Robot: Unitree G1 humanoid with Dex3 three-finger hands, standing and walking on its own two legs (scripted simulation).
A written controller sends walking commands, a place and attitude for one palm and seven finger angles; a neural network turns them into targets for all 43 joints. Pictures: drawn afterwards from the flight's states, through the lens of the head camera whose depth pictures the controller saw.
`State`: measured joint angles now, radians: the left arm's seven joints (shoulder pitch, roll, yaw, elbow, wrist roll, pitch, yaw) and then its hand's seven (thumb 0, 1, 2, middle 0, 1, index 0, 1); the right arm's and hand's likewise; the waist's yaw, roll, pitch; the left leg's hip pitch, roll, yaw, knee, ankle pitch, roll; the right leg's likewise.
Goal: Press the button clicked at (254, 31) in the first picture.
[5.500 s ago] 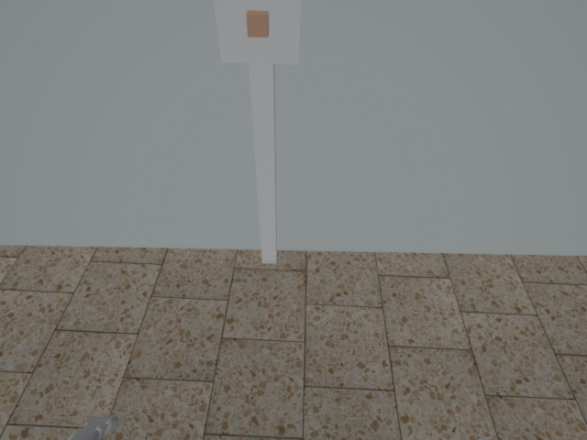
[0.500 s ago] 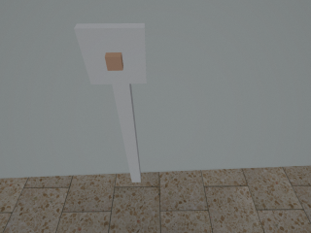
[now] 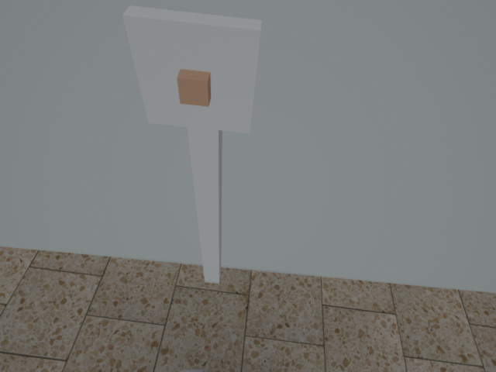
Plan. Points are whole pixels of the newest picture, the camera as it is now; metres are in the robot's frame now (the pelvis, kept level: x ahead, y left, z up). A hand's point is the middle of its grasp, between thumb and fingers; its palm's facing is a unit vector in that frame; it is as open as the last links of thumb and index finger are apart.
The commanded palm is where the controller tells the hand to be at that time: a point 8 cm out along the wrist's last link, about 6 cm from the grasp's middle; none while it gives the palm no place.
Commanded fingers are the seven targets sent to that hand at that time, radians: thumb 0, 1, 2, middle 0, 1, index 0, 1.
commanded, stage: come to a stop and stand still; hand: left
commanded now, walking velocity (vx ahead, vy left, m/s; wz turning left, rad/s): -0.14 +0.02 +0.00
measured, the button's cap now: (195, 86) +0.47 +0.14 +0.20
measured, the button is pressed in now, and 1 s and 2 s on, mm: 0 0 0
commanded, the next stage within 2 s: look again from close up in 1.16 s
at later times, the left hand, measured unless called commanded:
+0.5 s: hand out of the picture +0.04 +0.14 -0.15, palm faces +0.02 -0.96 -0.27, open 7.3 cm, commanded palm none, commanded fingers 0.00 0.90 0.90 -0.20 -0.30 -0.20 -0.30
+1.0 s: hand out of the picture -0.01 +0.17 -0.16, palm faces +0.07 -0.98 -0.18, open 7.3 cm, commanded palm none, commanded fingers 0.00 0.90 0.90 -0.20 -0.30 -0.20 -0.30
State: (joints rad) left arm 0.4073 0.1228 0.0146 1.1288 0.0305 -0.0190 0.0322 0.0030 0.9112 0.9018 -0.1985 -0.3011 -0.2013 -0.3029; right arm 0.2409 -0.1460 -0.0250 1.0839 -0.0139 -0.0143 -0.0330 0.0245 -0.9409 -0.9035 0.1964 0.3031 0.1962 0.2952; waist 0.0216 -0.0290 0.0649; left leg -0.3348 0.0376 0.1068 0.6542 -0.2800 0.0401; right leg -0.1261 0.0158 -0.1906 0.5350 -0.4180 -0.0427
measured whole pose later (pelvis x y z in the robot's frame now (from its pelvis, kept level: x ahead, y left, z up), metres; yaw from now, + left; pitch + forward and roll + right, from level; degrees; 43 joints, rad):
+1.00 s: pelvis -0.02 -0.01 +0.02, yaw +1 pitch +1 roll +0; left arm 0.27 0.17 0.04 1.06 0.02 0.03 0.02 0.01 0.91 0.90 -0.20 -0.30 -0.20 -0.30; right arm 0.30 -0.13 -0.01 1.06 -0.02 0.00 -0.04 0.01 -0.94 -0.90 0.20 0.30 0.20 0.30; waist 0.02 -0.03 0.03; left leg -0.18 -0.03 0.07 0.44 -0.27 0.05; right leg -0.33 -0.05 -0.05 0.74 -0.41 0.00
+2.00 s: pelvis -0.01 -0.02 +0.01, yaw +2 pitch +1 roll +1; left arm 0.43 0.18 0.04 0.18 -0.13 -0.03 0.11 0.03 0.94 0.90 -0.25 -0.36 -0.25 -0.36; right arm 0.32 -0.22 -0.01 0.88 0.03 -0.23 -0.07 0.02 -0.92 -0.90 0.20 0.30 0.20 0.30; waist -0.01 0.03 -0.02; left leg -0.22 -0.02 0.06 0.52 -0.32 0.03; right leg -0.24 -0.02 -0.08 0.55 -0.33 -0.02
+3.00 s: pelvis -0.04 -0.02 +0.00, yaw +3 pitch +1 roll -1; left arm 0.36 0.29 0.21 -0.23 -0.28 -0.11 -0.26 0.02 0.90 0.90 -1.29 -1.49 -1.30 -1.49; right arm 0.25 -0.25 0.04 0.58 0.06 -0.31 -0.08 0.02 -0.91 -0.90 0.20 0.30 0.20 0.30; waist 0.03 0.04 -0.05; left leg -0.36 0.01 0.04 0.70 -0.37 0.04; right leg -0.33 -0.01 -0.10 0.66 -0.34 -0.02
